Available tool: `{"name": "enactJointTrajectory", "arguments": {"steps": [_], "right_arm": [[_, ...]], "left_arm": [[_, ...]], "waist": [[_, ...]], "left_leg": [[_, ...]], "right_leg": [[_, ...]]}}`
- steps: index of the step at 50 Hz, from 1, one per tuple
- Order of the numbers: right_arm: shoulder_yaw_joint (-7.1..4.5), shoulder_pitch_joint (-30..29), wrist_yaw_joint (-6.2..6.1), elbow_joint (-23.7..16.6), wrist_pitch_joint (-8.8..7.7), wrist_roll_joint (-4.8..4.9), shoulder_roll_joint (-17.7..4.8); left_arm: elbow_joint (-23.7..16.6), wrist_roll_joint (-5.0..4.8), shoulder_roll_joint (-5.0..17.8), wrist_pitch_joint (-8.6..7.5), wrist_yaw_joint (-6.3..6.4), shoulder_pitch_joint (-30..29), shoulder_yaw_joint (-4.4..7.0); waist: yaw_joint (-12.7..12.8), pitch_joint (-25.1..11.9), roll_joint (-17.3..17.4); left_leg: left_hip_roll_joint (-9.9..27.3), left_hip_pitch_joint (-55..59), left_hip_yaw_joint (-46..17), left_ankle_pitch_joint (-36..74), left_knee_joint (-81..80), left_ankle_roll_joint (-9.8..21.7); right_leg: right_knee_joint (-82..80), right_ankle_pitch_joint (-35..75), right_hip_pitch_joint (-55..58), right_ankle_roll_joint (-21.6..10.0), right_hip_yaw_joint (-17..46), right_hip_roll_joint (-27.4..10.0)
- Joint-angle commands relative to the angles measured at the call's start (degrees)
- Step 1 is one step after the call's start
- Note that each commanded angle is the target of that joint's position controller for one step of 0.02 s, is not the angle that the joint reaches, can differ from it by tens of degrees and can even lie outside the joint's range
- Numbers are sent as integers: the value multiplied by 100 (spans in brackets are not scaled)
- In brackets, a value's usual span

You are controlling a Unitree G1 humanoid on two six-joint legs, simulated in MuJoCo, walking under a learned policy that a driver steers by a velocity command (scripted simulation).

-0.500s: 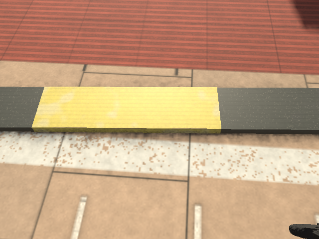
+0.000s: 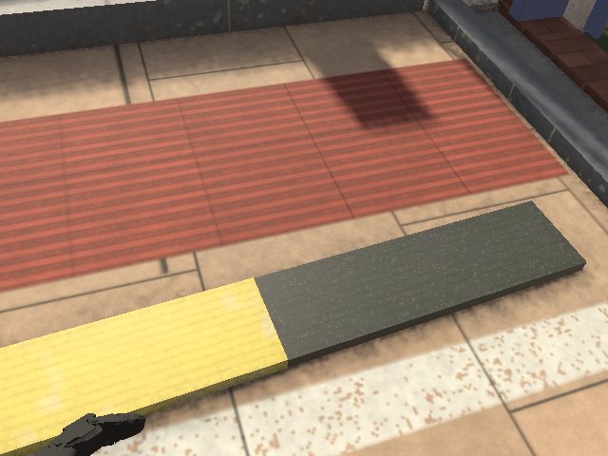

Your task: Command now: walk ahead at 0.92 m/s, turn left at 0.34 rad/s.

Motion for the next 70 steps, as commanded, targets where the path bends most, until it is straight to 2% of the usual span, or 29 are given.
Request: {"name": "enactJointTrajectory", "arguments": {"steps": [1,5,7,8,9,10,11,13,17,22,24,27,28,29,30,31,33,39,41,46,48,49,50,51,52,54,58,67,70], "right_arm": [[-187,-428,-63,-398,-54,96,-971],[-199,-240,-94,-127,59,171,-1050],[-217,-578,-70,-229,64,78,-1121],[-128,-823,-47,-495,3,-94,-808],[76,-301,-47,-804,-142,177,-100],[-31,-612,-110,-788,-156,435,-538],[-114,-1259,-115,-862,-126,407,-785],[-126,-1628,-62,-902,-8,200,-609],[-40,-1777,94,-1180,335,224,-134],[-37,-2578,302,-1483,286,68,-429],[-110,-2671,363,-1545,266,85,-584],[-506,-1121,341,-1283,395,214,-1441],[-763,58,280,-912,435,184,-1908],[-800,137,173,-728,497,186,-2010],[-656,-524,210,-1177,320,-12,-2342],[-634,-326,221,-1327,234,-23,-1744],[-549,-570,232,-1104,26,-34,-1511],[-314,-1481,-84,-1151,106,39,-1039],[-398,-1574,-186,-1138,93,82,-1185],[-554,-1283,-224,-958,100,141,-1303],[-547,-1493,-135,-977,228,-93,-1262],[-358,-1491,-82,-1137,217,-192,-714],[-33,-1516,-48,-1345,93,-338,247],[-1,-109,-31,-1525,13,452,282],[-54,-481,-63,-1131,79,500,-376],[-102,-1801,-26,-1320,143,177,-571],[20,-2468,100,-1713,163,163,-198],[162,-4350,327,-2425,-69,43,-142],[-42,-4130,341,-2409,-91,103,-460]], "left_arm": [[-627,-67,156,-270,-124,-1245,44],[-592,-197,478,-377,-176,-1221,184],[-269,-211,974,-379,-28,281,421],[-21,-153,1334,-288,85,1775,536],[240,-14,1751,-195,31,2298,603],[227,83,1172,-182,17,2124,493],[328,60,874,-173,63,1910,409],[488,164,499,-125,73,1414,291],[694,103,217,-189,55,609,242],[827,70,911,-272,144,438,407],[901,79,1301,-228,133,654,470],[773,9,1781,-20,117,632,575],[670,-26,1597,-65,102,660,501],[646,2,879,-243,92,591,279],[143,-38,466,-523,8,1506,19],[47,-122,1101,-692,-13,610,103],[-108,-90,804,-642,90,63,12],[-373,257,330,-258,6,-277,-144],[-601,249,193,-326,-14,-918,-176],[-497,-249,1032,-305,157,-570,292],[-176,-352,1324,-230,207,1061,544],[47,-239,1406,-173,216,2301,543],[293,-52,1681,-163,143,2787,442],[265,306,1936,-256,30,2330,480],[114,207,1046,-210,-16,1729,365],[338,164,852,-122,-43,1452,334],[990,101,304,-229,-113,1793,128],[1675,-54,732,-156,137,2503,35],[1886,11,1096,-75,112,2642,71]], "waist": [[118,682,977],[337,607,1277],[1269,-344,1169],[1969,-1552,597],[1623,-2611,-1807],[1702,-1865,-1597],[1762,-841,-1194],[1382,127,-477],[702,823,-525],[682,1135,173],[618,871,52],[-373,-266,-527],[-916,-820,32],[-630,-382,1597],[449,-1808,2614],[-171,-2120,1166],[362,-525,-350],[994,964,65],[764,960,226],[868,390,806],[1790,-513,954],[2155,-1501,624],[1928,-1354,-1977],[896,-1652,-4401],[1078,-763,-2053],[1150,281,49],[956,339,-216],[1311,1090,-25],[1025,717,-736]], "left_leg": [[882,-804,-1169,167,-1066,962],[1030,-664,-1422,962,-578,897],[645,-1255,-1065,2738,1237,574],[392,-2523,-781,1831,3128,426],[-164,-4448,-265,-1204,4960,146],[218,-5099,-279,-1030,5821,108],[421,-5448,-44,-563,6111,118],[756,-5092,65,-1,5928,67],[1079,-4805,44,232,5747,-44],[785,-3741,758,2009,3500,96],[299,-2968,1315,2023,3059,349],[-466,-872,1764,885,3055,814],[-518,1412,1483,1444,2175,1190],[33,2608,234,2042,1499,1531],[1488,3791,-3699,264,703,2848],[1526,3436,-4313,-1244,-67,2520],[1286,1442,-3489,-733,-297,1980],[164,-2364,-1410,253,-835,1695],[-156,-3222,-1042,346,-968,1453],[197,-918,-1690,1003,-68,802],[94,-450,-1446,2952,2051,423],[-28,-1517,-1278,2259,3959,275],[-597,-2783,-913,-2129,6032,280],[-811,-4434,-836,-1815,7468,209],[-190,-4729,-452,-730,7622,160],[125,-4467,-105,-231,7511,128],[333,-4285,-189,-505,6461,340],[338,-3662,820,2163,2771,117],[-242,-2734,1252,1547,2136,335]], "right_leg": [[-1258,259,616,183,-330,343],[-2260,-347,1948,98,-224,459],[-2434,-564,4175,-251,-112,214],[-1966,-1096,6326,-509,694,-765],[-2647,-3208,7828,-1359,3488,-2216],[-3279,-4191,7033,-1357,3999,-2184],[-3360,-3484,6288,-1220,3071,-2017],[-3624,-1978,4854,-1135,1758,-1566],[-4131,-265,3401,-933,99,-1384],[-4629,637,2967,-647,-1503,-950],[-4163,3168,3464,-575,-1723,-1009],[-1306,6956,3868,-542,-1722,-1169],[775,6241,2574,-350,-1648,-888],[3507,-906,644,-44,-1460,299],[5023,-2894,-1160,-4,-8,740],[4511,-2100,-1225,-239,664,391],[3394,-1831,-1022,-278,430,-44],[1512,-1177,187,277,-258,-146],[-16,56,1523,338,-502,70],[-1873,674,2292,501,169,223],[-1765,5,3567,304,-113,212],[-1093,-922,5523,175,438,-309],[-1551,-1507,5847,247,1595,-699],[-3873,-3609,6127,-854,5878,-2114],[-4104,-4992,5488,-1121,5604,-1970],[-3733,-3224,4125,-1072,3426,-1396],[-3496,-1176,3579,-1076,1727,-932],[-4837,325,3100,-1021,31,-968],[-4029,4120,4149,-889,-408,-1119]]}}
Velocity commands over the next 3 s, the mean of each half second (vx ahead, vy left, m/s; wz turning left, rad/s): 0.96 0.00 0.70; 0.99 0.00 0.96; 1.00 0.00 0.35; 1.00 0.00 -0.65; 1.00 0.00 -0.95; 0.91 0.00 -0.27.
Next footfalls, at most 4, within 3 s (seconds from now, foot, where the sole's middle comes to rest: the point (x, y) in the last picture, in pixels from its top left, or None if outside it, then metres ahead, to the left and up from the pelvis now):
0.16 right None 0.23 -0.18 -0.78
0.58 left None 0.53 0.19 -0.78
0.98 right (143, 290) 0.98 0.27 -0.78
1.46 left None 0.95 0.81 -0.78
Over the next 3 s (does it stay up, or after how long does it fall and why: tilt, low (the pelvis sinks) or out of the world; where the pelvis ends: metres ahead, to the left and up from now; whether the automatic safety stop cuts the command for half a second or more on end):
stays up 1.87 1.35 -0.01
